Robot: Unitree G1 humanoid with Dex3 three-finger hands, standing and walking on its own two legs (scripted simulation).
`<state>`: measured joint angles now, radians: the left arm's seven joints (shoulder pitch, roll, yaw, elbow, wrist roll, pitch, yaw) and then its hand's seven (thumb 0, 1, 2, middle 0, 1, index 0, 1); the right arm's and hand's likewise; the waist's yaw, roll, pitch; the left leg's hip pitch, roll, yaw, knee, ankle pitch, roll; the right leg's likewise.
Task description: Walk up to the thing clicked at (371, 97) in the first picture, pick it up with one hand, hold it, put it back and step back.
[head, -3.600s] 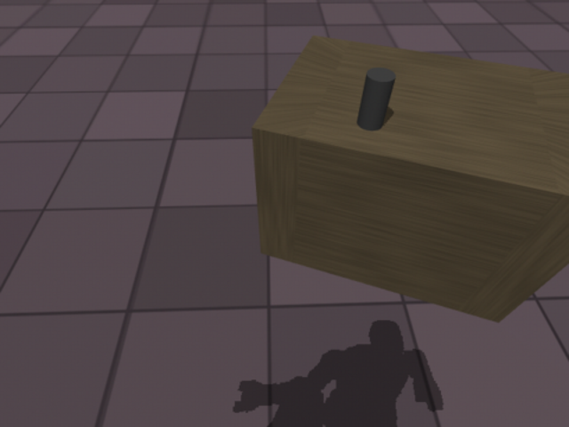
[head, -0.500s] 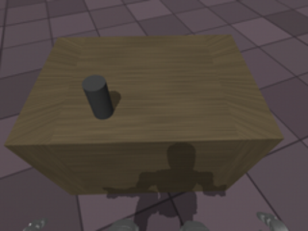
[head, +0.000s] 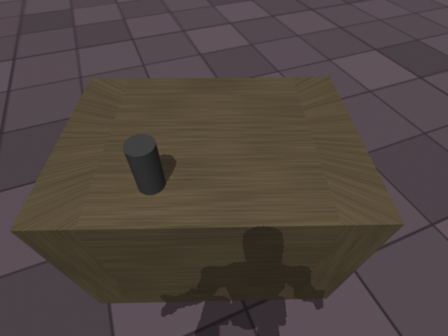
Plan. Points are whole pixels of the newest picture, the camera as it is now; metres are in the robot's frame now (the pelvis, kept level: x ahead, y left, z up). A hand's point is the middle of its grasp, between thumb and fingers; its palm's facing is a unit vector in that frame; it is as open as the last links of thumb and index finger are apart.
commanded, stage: walk up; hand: left
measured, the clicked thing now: (146, 166) +0.50 +0.21 -0.05
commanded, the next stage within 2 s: stand in 1.12 s
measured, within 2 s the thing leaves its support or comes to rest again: neither
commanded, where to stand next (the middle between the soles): +0.06 +0.01 m, yaw +0 degrees
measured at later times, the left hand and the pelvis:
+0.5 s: hand out of the picture +0.12 +0.25 -0.14, palm faces -0.04 -0.93 -0.36, open 7.4 cm; pelvis +0.01 -0.01 +0.01, yaw -1 degrees
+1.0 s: hand out of the picture +0.11 +0.25 -0.15, palm faces -0.03 -0.93 -0.36, open 7.4 cm; pelvis +0.01 +0.00 +0.01, yaw -1 degrees
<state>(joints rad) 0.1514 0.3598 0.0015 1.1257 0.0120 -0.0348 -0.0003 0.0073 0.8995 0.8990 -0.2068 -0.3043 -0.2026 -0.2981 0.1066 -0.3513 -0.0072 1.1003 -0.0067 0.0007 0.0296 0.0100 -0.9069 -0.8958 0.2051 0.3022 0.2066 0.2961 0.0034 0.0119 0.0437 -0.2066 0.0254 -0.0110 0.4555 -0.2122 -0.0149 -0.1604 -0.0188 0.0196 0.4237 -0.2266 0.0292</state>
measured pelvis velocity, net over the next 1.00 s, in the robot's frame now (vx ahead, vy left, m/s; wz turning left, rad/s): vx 0.01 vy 0.00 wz -0.01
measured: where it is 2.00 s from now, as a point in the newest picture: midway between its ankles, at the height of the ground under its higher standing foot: outside the picture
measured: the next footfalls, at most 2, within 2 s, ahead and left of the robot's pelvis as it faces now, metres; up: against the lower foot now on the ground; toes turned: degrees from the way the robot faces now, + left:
none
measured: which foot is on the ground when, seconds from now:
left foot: down 0.00-1.00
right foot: down 0.00-1.00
